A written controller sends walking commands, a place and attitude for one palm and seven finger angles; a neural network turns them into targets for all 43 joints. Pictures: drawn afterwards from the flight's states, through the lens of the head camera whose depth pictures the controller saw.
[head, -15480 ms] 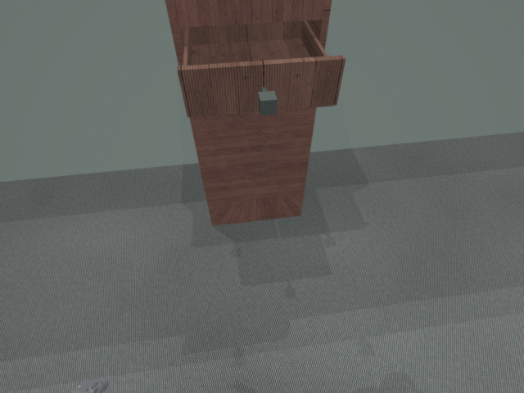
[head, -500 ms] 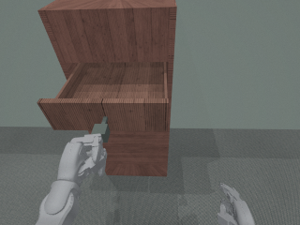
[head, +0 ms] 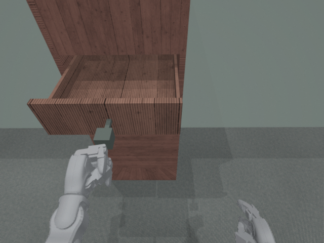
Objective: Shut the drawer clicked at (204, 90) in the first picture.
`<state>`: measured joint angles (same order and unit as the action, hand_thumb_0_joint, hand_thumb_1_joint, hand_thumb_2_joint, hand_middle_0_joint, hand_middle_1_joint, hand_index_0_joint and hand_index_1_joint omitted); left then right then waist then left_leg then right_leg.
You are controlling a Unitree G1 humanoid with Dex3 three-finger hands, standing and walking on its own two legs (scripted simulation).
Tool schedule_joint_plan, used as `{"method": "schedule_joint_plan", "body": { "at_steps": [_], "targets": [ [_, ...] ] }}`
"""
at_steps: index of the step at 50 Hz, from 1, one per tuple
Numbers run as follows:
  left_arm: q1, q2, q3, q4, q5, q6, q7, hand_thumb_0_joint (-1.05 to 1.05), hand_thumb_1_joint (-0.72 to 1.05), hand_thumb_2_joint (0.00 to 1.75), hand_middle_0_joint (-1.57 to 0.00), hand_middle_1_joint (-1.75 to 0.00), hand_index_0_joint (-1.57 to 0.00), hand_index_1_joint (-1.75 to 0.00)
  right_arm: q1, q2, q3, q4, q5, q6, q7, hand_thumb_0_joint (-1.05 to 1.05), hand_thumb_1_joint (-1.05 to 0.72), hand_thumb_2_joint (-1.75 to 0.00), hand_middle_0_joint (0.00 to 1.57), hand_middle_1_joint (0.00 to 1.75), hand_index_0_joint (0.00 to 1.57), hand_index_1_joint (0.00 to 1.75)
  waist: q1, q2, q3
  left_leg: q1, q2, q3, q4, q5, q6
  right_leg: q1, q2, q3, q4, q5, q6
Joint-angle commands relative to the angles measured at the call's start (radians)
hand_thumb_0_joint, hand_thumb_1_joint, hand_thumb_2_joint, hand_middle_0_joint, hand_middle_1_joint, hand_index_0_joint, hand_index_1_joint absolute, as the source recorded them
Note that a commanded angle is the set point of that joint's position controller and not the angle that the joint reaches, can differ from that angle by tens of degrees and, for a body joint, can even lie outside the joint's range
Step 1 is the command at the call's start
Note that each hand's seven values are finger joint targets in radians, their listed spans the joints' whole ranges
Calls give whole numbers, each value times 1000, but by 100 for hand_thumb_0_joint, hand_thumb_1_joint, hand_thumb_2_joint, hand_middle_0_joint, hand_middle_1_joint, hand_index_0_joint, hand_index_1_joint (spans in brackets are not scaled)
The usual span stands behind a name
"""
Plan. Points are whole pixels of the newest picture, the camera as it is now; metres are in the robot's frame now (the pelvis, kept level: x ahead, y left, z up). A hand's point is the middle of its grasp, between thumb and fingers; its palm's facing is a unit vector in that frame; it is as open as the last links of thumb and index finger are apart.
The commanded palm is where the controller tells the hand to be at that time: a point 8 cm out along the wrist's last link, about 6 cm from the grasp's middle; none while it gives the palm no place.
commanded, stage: bring the fist close to the handle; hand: left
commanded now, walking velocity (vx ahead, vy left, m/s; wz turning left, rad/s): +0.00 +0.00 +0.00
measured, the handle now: (106, 132) +0.37 +0.16 +0.09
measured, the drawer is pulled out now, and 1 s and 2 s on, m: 0.23 0.20 0.07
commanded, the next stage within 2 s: push the drawer shut in 0.46 s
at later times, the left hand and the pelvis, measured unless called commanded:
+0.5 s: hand (115, 165) +0.27 +0.12 +0.08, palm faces +0.05 -1.00 -0.03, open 3.3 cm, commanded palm +0.25 +0.18 +0.09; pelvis +0.00 +0.01 +0.00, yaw -1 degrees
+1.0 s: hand (117, 149) +0.32 +0.13 +0.09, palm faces +0.05 -1.00 -0.04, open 3.0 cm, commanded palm +0.31 +0.18 +0.09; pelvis -0.02 +0.00 +0.00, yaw +1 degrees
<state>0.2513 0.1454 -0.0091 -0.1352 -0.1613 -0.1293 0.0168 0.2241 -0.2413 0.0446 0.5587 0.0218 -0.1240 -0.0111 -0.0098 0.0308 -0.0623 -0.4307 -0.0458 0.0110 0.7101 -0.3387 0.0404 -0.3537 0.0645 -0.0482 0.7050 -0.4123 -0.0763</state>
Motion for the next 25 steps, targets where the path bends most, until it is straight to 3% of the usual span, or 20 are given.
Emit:
{"method": "schedule_joint_plan", "body": {
  "at_steps": [1, 3, 5, 6, 9, 10, 11, 15, 16, 18, 20, 21, 24, 25],
  "targets": [
    [-221, 71, 38, -152, 10, -107, 22, 0, 90, 90, -140, -160, -140, -160, -94, -112, -43, -150, -2, -40, 2, 0, -90, -90, 20, 30, 20, 30, -11, -35, -134, 114, 35, -44, -48, 174, 2, -65, -57, 47, -100, 277, 64],
    [-280, 59, 22, -102, 10, -111, 16, 0, 90, 90, -140, -160, -140, -160, -93, -113, -43, -148, -1, -31, 1, 0, -90, -90, 20, 30, 20, 30, -25, -48, -137, 99, 35, -46, -39, 155, 0, -82, -57, 50, -95, 260, 64],
    [-324, 56, 11, -110, 8, -120, 10, 0, 90, 90, -140, -160, -140, -160, -98, -113, -43, -155, 3, -28, 1, 0, -90, -90, 20, 30, 20, 30, -18, -20, -164, 108, 36, -50, -44, 140, -2, -81, -54, 48, -91, 227, 59],
    [-334, 68, 15, -115, 13, -126, 14, 0, 90, 90, -140, -160, -140, -160, -94, -116, -46, -153, 3, -27, 0, 0, -90, -90, 20, 30, 20, 30, -19, -46, -182, 111, 39, -52, -41, 146, 4, -74, -53, 54, -93, 228, 62],
    [-296, 51, 15, -143, 6, -129, 23, 0, 90, 90, -140, -160, -140, -160, -88, -109, -49, -165, 2, -28, 2, 0, -90, -90, 20, 30, 20, 30, 7, -7, -255, 155, 43, -53, -46, 212, -4, -38, -51, 41, -72, 293, 53],
    [-300, 32, -7, -152, 6, -129, 26, 0, 90, 90, -140, -160, -140, -160, -88, -106, -47, -168, 3, -27, 5, 0, -90, -90, 20, 30, 20, 30, 2, -8, -253, 161, 44, -55, -47, 228, -5, -37, -50, 35, -67, 308, 53],
    [-263, 63, 27, -122, 8, -124, 36, 0, 90, 90, -140, -160, -140, -160, -83, -112, -49, -165, 1, -22, 4, 0, -90, -90, 20, 30, 20, 30, 7, -57, -247, 141, 49, -56, -46, 229, -1, -31, -47, 36, -68, 310, 57],
    [-239, 37, 11, -83, 15, -94, 49, 0, 90, 90, -140, -160, -140, -160, -89, -111, -45, -173, 2, 0, 9, 0, -90, -90, 20, 30, 20, 30, 1, -82, -170, 109, 46, -46, -56, 211, -3, -44, -49, 35, -79, 318, 60],
    [-228, 67, 37, -65, 24, -88, 55, 0, 90, 90, -140, -160, -140, -160, -86, -115, -48, -168, 3, 8, 9, 0, -90, -90, 20, 30, 20, 30, 5, -102, -157, 97, 49, -44, -59, 204, -2, -39, -48, 39, -85, 306, 60],
    [-258, 28, -8, -84, 29, -78, 58, 0, 90, 90, -140, -160, -140, -160, -99, -110, -43, -183, 5, 19, 10, 0, -90, -90, 20, 30, 20, 30, -3, -71, -127, 99, 46, -43, -66, 176, -2, -60, -50, 38, -91, 273, 59],
    [-291, 23, -16, -134, 31, -84, 63, 0, 90, 90, -140, -160, -140, -160, -100, -107, -45, -188, 3, 18, 11, 0, -90, -90, 20, 30, 20, 30, -1, -32, -155, 125, 47, -47, -66, 182, -4, -60, -47, 36, -86, 264, 54],
    [-279, 52, 8, -145, 32, -91, 69, 0, 90, 90, -140, -160, -140, -160, -94, -110, -47, -183, -1, 20, 8, 0, -90, -90, 20, 30, 20, 30, -2, -49, -166, 126, 50, -48, -61, 195, -1, -48, -47, 40, -88, 277, 55],
    [-320, 59, 16, -179, 24, -114, 69, 0, 90, 90, -140, -160, -140, -160, -93, -105, -45, -181, -2, 20, 6, 0, -90, -90, 20, 30, 20, 30, -6, -37, -212, 143, 46, -45, -53, 206, -2, -37, -46, 44, -82, 295, 55],
    [-322, 61, 18, -162, 24, -119, 69, 0, 90, 90, -140, -160, -140, -160, -95, -105, -43, -176, -2, 20, 5, 0, -90, -90, 20, 30, 20, 30, -9, -34, -200, 136, 45, -43, -50, 198, -1, -43, -46, 48, -84, 293, 56]
  ]
}}
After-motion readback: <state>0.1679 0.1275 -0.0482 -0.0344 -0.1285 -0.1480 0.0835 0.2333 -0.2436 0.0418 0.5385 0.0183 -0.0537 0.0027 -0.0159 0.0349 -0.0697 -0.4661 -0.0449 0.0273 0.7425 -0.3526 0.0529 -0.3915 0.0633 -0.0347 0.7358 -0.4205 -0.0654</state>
